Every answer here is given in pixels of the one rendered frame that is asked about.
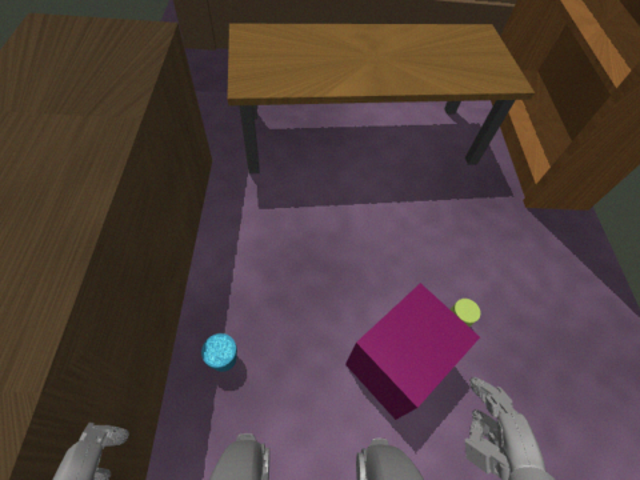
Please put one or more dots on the sofa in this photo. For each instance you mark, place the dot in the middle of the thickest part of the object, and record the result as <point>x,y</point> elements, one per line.
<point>204,24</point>

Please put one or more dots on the right robot hand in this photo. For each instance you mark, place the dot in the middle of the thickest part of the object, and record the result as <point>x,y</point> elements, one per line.
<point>511,443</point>

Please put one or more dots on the bookshelf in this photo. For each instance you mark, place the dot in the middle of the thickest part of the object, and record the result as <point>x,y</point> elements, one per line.
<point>579,135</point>

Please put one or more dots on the left robot hand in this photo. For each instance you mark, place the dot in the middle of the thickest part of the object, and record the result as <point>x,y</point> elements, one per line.
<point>82,459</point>

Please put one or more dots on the coffee table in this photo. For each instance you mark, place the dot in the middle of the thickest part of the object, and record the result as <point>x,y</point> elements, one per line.
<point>281,64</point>

